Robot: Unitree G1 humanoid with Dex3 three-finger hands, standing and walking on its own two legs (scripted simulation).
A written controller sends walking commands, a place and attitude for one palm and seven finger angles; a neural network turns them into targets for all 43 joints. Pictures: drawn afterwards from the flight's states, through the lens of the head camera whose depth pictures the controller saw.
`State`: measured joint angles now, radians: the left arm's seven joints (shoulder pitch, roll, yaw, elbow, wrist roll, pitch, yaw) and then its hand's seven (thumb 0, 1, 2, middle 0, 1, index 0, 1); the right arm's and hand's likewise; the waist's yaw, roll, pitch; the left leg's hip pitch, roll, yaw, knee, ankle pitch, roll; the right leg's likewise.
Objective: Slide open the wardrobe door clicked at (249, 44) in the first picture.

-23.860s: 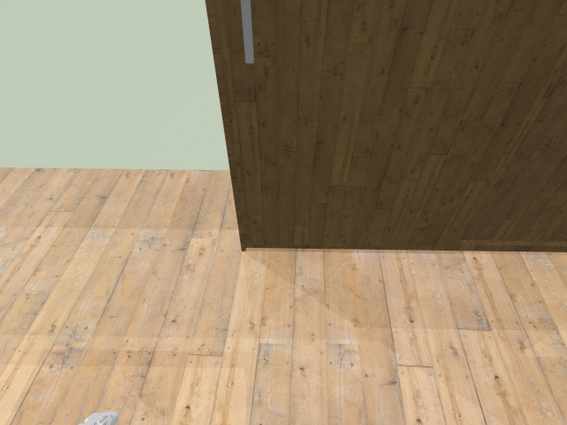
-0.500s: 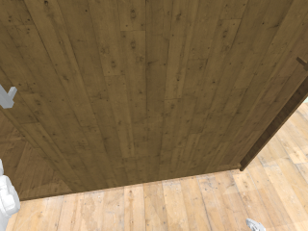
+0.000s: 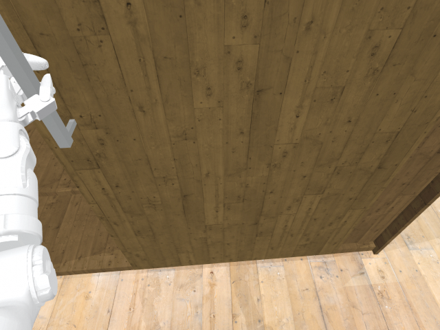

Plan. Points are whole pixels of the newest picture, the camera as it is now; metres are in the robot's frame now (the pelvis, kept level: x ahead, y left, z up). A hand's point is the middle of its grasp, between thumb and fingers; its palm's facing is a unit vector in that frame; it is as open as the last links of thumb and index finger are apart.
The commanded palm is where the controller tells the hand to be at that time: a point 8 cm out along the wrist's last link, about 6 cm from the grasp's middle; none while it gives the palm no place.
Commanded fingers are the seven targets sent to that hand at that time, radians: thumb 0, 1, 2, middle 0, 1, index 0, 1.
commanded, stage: stop walking and hold the door there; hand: left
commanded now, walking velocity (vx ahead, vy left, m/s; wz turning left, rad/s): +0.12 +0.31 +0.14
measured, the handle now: (35, 76) +0.46 +0.31 +0.24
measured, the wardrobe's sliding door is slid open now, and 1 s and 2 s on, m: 0.68 0.68 0.68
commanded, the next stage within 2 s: loosen the grip on the handle in 1.00 s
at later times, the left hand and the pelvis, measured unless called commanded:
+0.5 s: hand (50, 101) +0.43 +0.28 +0.22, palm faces +0.33 -0.92 -0.19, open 5.5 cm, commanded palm +0.39 +0.33 +0.20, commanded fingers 0.00 0.90 0.90 -0.45 -1.40 -0.45 -1.40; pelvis -0.01 +0.05 +0.00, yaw +2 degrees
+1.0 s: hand (49, 102) +0.42 +0.28 +0.22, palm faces +0.24 -0.96 -0.16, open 5.7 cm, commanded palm +0.39 +0.33 +0.20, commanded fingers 0.00 0.90 0.90 -0.45 -1.40 -0.45 -1.40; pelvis -0.02 +0.09 +0.00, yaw -1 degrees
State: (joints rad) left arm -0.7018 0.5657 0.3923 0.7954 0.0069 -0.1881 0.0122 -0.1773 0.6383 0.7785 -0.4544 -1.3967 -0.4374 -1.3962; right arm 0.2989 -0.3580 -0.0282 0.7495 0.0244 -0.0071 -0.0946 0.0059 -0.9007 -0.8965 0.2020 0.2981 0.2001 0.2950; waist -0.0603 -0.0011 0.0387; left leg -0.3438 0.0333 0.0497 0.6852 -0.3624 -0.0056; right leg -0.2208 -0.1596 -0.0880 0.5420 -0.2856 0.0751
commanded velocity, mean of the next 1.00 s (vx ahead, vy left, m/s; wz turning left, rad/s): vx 0.01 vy -0.05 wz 0.00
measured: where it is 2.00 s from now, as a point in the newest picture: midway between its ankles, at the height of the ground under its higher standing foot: outside the picture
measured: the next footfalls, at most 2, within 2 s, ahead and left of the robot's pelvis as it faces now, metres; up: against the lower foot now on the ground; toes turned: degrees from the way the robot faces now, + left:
left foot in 0.04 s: +0.03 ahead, +0.18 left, +0.00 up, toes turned +1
right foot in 0.32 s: +0.04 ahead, -0.01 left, +0.00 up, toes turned -4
